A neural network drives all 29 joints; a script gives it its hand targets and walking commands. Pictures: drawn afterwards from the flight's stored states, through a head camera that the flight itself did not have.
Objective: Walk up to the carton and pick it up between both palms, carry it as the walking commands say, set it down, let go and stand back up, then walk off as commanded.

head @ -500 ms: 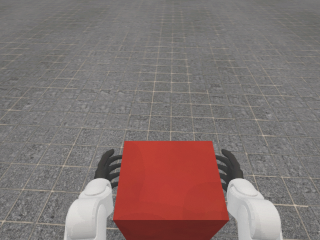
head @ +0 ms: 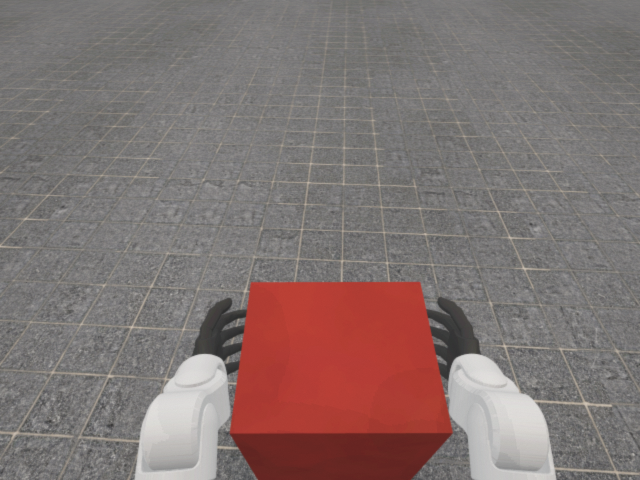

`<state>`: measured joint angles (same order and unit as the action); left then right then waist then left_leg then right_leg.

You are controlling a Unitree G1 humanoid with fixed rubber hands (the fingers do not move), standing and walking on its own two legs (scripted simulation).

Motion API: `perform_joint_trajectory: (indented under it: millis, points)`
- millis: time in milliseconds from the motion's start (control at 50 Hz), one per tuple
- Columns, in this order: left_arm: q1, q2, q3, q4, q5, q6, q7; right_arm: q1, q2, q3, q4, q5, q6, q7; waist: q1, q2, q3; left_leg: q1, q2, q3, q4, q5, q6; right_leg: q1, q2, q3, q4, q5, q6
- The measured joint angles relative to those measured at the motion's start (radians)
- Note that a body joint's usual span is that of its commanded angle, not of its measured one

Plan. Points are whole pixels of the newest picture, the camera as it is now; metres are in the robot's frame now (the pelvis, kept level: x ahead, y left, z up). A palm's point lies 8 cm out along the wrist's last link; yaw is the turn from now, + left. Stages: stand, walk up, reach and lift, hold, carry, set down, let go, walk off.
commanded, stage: carry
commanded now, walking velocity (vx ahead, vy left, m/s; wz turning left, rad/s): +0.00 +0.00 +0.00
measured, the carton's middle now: (334, 392) +0.26 +0.00 +0.00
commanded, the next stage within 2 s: hold in 0.78 s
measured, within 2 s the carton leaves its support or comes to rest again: neither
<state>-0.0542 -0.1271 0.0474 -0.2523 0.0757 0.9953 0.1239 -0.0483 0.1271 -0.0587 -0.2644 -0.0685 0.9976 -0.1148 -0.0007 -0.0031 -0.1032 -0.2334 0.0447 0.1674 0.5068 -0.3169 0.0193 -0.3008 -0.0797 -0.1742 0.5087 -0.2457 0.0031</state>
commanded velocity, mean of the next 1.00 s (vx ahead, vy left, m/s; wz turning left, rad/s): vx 0.00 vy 0.00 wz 0.00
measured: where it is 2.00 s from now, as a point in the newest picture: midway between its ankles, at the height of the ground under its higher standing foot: outside the picture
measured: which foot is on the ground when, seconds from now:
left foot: down 0.00-1.00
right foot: down 0.00-1.00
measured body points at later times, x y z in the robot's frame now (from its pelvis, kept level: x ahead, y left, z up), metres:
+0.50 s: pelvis -0.02 +0.00 +0.00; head -0.04 +0.00 +0.45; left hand +0.26 +0.15 +0.05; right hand +0.25 -0.15 +0.05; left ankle -0.03 +0.10 -0.74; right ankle +0.01 -0.12 -0.74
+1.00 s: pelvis -0.03 +0.00 +0.01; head -0.02 -0.01 +0.46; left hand +0.22 +0.14 +0.01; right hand +0.22 -0.15 +0.01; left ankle -0.03 +0.10 -0.74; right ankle +0.01 -0.12 -0.74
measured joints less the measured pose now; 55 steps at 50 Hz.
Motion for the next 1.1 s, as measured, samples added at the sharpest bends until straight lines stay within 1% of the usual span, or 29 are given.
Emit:
perform_joint_trajectory:
  millis: [200,560,660,780,800,820,840,880,940,1020,1100]
  points:
    - [-0.002,0.0,0.003,0.029,0.005,-0.027,-0.004,-0.001,0.0,-0.001,0.029,-0.006,-0.028,0.003,0.0,0.0,0.005,-0.01,0.0,0.001,-0.002,0.015,0.003,-0.007,-0.001,0.0,-0.008,0.018,-0.002]
    - [-0.022,0.0,0.018,0.116,0.022,-0.098,-0.019,-0.016,0.0,-0.008,0.112,-0.026,-0.099,0.01,0.0,0.002,0.014,-0.019,0.0,0.002,-0.008,0.036,0.005,-0.013,0.0,0.002,-0.023,0.044,-0.005]
    - [-0.013,0.0,0.013,0.096,0.021,-0.1,-0.019,-0.006,0.0,-0.002,0.091,-0.025,-0.101,0.009,-0.001,0.003,0.018,-0.023,0.001,0.001,-0.007,0.039,0.004,-0.016,0.001,0.002,-0.023,0.047,-0.006]
    - [0.003,0.0,0.002,0.045,0.016,-0.075,-0.016,0.011,0.0,0.006,0.038,-0.019,-0.074,0.006,-0.002,0.005,0.017,-0.028,0.002,0.001,-0.004,0.039,0.003,-0.02,0.002,0.002,-0.021,0.048,-0.008]
    - [-0.01,0.0,0.003,0.074,0.036,-0.091,-0.028,-0.003,0.0,0.002,0.064,-0.036,-0.09,0.016,-0.002,0.008,0.056,0.006,0.002,-0.004,-0.01,0.042,0.006,0.017,0.01,0.01,-0.034,0.056,-0.009]
    - [-0.031,0.001,0.01,0.134,0.054,-0.125,-0.036,-0.022,-0.005,-0.005,0.121,-0.051,-0.122,0.024,-0.004,0.013,0.1,0.045,-0.007,-0.026,-0.023,0.041,0.009,0.06,0.025,0.032,-0.052,0.054,-0.016]
    - [-0.043,0.005,0.011,0.193,0.061,-0.16,-0.037,-0.035,-0.013,-0.007,0.179,-0.056,-0.156,0.028,-0.005,0.018,0.138,0.075,-0.012,-0.04,-0.032,0.049,0.008,0.092,0.036,0.049,-0.065,0.058,-0.015]
    - [-0.029,0.019,-0.01,0.245,0.06,-0.213,-0.027,-0.019,-0.032,0.007,0.231,-0.05,-0.209,0.025,-0.011,0.022,0.187,0.109,-0.02,-0.054,-0.046,0.059,0.008,0.129,0.045,0.069,-0.081,0.079,-0.014]
    - [0.04,0.034,-0.055,0.22,0.04,-0.257,-0.008,0.048,-0.045,0.033,0.201,-0.026,-0.249,0.011,-0.02,0.026,0.218,0.122,-0.025,-0.068,-0.06,0.068,0.008,0.145,0.046,0.071,-0.094,0.075,-0.01]
    - [0.1,0.06,-0.092,0.17,0.017,-0.284,0.005,0.11,-0.06,0.073,0.15,-0.007,-0.274,-0.006,-0.027,0.018,0.222,0.132,-0.029,-0.077,-0.081,0.082,0.006,0.153,0.051,0.08,-0.109,0.085,-0.014]
    - [0.07,0.083,-0.1,0.205,0.003,-0.288,0.01,0.088,-0.082,0.093,0.181,0.001,-0.281,-0.023,-0.027,0.009,0.228,0.147,-0.031,-0.082,-0.074,0.082,0.004,0.163,0.056,0.092,-0.094,0.081,-0.021]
